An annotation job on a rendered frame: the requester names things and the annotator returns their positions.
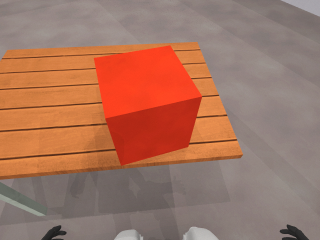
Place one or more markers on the right robot thigh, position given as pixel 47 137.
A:
pixel 199 234

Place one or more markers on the table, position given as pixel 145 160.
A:
pixel 52 120

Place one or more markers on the carton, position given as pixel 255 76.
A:
pixel 150 102

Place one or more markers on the robot thigh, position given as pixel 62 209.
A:
pixel 129 235
pixel 199 234

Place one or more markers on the robot right hand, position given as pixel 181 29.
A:
pixel 292 230

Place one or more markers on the left robot thigh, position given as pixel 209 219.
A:
pixel 129 235

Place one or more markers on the robot left hand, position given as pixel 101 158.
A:
pixel 55 231

